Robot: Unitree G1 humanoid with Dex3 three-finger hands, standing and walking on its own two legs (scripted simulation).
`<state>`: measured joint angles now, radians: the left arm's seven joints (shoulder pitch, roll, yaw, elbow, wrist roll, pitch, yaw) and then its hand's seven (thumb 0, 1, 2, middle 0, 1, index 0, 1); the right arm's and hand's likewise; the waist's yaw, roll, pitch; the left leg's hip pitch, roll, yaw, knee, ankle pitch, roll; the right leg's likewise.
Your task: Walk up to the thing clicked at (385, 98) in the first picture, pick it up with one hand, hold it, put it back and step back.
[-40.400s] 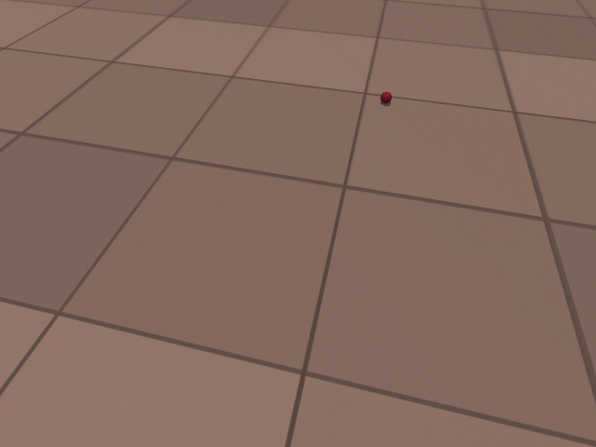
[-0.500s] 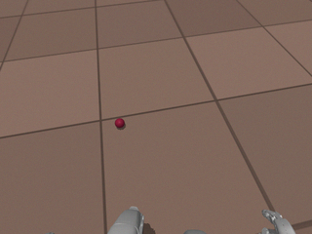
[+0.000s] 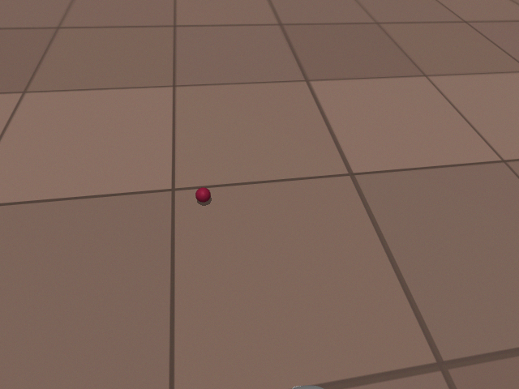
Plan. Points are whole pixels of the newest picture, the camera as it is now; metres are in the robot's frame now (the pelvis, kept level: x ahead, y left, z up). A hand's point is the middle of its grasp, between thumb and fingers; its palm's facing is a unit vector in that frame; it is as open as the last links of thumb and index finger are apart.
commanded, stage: step back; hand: left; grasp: from above
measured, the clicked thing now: (203, 194) +1.05 +0.25 -0.73
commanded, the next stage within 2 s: stand in 0.94 s
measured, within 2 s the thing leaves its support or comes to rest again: neither
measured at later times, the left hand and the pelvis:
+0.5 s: hand out of the picture +0.07 +0.29 -0.15, palm faces -0.03 -0.93 -0.36, open 7.4 cm; pelvis +0.00 +0.02 +0.01, yaw -1 degrees
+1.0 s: hand (112, 374) +0.17 +0.24 -0.14, palm faces +0.00 -0.95 -0.32, open 7.4 cm; pelvis +0.04 +0.00 +0.01, yaw +0 degrees
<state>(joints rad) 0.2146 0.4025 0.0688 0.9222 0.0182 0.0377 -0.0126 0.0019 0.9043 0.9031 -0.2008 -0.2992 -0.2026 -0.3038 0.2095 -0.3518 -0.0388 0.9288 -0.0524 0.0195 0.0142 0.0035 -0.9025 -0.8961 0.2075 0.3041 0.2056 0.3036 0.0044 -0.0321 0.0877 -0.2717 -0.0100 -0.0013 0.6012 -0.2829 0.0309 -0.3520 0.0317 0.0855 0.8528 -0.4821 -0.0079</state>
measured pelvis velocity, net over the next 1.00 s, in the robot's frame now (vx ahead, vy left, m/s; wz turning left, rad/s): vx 0.04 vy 0.00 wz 0.01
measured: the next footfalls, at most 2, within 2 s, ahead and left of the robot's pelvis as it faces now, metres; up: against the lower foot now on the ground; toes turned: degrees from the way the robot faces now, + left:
right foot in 0.06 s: +0.03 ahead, -0.13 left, +0.00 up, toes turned +1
right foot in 0.58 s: +0.10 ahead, -0.13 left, +0.00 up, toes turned -1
